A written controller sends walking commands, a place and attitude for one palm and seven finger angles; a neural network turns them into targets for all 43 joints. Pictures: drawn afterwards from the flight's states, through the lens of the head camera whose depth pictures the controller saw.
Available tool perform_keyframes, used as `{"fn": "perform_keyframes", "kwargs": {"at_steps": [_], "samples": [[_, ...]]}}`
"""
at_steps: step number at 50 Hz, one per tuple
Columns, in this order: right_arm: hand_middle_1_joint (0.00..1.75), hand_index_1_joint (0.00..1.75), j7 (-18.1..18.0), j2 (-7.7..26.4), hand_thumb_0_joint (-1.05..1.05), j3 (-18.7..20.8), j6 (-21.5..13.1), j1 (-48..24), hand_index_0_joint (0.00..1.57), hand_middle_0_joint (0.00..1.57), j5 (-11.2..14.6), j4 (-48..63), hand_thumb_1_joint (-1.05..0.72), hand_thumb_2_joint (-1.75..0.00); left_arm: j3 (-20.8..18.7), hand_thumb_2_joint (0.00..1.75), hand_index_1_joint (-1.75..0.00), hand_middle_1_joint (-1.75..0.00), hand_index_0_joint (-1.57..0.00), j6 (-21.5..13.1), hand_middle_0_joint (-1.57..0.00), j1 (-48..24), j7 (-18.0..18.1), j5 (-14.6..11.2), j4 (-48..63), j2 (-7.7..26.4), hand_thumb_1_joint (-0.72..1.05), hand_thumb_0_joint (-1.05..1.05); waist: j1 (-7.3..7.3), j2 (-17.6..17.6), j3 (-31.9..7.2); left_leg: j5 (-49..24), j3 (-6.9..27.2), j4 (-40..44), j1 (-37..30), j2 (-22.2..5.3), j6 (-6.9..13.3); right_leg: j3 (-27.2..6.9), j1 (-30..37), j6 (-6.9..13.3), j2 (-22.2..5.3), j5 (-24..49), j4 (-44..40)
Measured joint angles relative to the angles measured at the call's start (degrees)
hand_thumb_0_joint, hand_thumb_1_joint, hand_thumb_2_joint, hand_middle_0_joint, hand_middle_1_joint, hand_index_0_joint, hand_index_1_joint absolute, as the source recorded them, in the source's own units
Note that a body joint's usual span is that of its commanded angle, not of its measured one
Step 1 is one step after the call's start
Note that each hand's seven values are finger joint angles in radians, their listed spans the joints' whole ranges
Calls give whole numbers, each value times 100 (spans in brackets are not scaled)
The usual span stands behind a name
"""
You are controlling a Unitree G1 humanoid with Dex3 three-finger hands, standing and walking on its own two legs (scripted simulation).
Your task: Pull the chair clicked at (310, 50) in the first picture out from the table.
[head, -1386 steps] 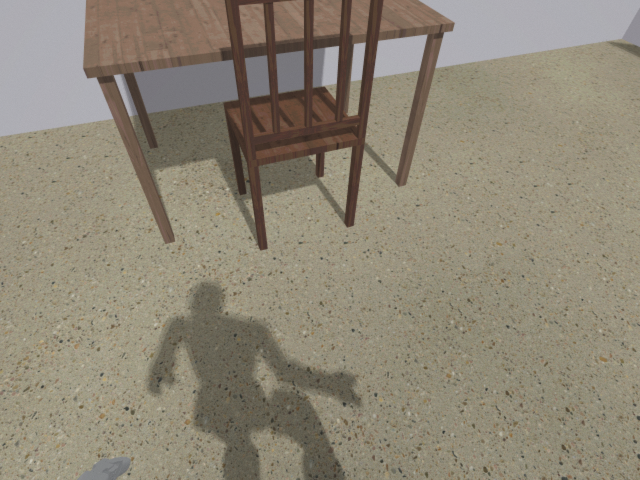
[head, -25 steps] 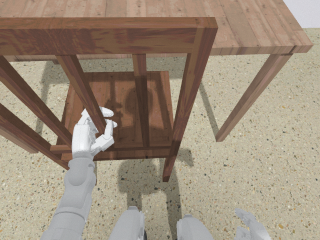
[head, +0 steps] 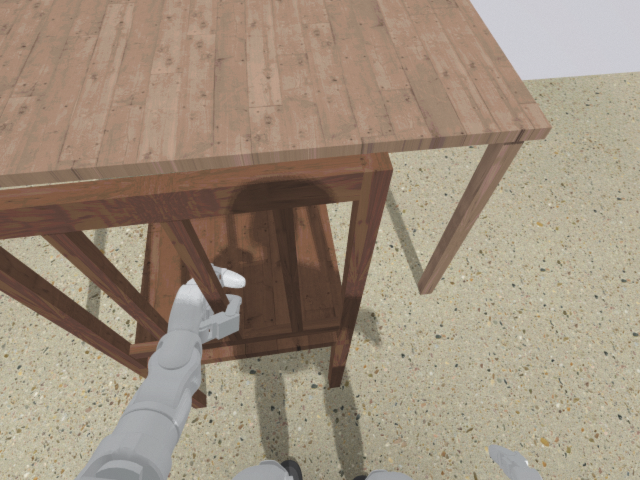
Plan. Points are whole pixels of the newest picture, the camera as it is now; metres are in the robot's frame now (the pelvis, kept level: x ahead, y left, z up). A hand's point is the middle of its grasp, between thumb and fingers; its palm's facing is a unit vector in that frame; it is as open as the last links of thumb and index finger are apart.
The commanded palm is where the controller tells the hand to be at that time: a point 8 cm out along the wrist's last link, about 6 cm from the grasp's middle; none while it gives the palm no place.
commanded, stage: step backward, pulling the chair out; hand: left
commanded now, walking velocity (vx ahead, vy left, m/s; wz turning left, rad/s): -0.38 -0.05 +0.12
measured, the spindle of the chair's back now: (213, 291) +0.36 +0.15 -0.03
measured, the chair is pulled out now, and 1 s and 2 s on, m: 0.10 0.20 0.35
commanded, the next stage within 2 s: none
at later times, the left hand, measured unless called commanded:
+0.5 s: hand (238, 373) +0.26 +0.11 -0.06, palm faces -0.03 -0.99 -0.16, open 5.3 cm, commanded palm +0.26 +0.16 -0.06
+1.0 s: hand (237, 389) +0.24 +0.11 -0.06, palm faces +0.02 -0.99 -0.16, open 5.4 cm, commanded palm +0.22 +0.16 -0.06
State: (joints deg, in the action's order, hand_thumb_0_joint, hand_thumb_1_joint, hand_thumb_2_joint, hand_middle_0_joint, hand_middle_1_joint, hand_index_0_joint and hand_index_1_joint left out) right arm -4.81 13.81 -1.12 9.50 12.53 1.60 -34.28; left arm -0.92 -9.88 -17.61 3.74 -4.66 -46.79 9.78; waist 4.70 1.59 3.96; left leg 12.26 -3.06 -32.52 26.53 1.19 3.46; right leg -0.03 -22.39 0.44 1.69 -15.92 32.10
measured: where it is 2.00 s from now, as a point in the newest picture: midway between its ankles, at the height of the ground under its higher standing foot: outside the picture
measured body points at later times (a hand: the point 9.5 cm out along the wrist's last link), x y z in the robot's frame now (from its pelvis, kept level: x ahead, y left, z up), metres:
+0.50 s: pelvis -0.05 -0.01 +0.00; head +0.00 -0.01 +0.45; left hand +0.25 +0.16 -0.05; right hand +0.07 -0.28 -0.12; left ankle +0.04 +0.08 -0.73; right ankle +0.00 -0.12 -0.73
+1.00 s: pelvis -0.09 -0.02 +0.00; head +0.00 -0.03 +0.44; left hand +0.23 +0.16 -0.05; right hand +0.04 -0.29 -0.13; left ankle -0.13 +0.14 -0.72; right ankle -0.02 -0.15 -0.73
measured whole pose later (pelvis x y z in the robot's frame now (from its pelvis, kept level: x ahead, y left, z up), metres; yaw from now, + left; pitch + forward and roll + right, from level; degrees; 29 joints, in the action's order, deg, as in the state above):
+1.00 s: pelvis -0.09 -0.02 +0.00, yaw +5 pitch +4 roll +2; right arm -7.0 16.4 -0.4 1.1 9.8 2.2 -41.4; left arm 1.8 -7.9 -18.9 5.6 -2.2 -45.9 6.9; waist 4.0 -0.1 6.9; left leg 18.8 4.3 -36.5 19.3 0.4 -1.9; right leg 1.9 -24.4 -0.9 -4.7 -10.8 31.5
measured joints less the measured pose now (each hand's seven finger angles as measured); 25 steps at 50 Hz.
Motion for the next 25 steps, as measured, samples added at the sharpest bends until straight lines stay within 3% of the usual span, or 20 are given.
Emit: {"fn": "perform_keyframes", "kwargs": {"at_steps": [12,21,25], "samples": [[30,30,-99,-58,0,-1,-377,-145,20,20,112,-339,-90,-89,311,78,-145,-112,-50,-182,-30,67,-3,-6,-303,-179,71,8,-279,146,179,-459,213,345,-200,-134,-169,207,274,151,148,458,-429],[30,30,-164,171,0,88,-748,-157,20,20,177,-538,-91,-89,448,79,-145,-111,-50,-262,-31,-74,117,50,-675,-308,70,8,-227,183,203,-102,337,151,-180,-44,-294,319,357,152,72,543,-421],[30,30,-217,230,0,88,-821,-91,20,20,139,-613,-91,-89,594,78,-145,-113,-50,-247,-31,-113,131,140,-665,-288,69,7,-225,137,214,-696,294,286,-258,-14,-91,308,331,75,31,481,-261]]}}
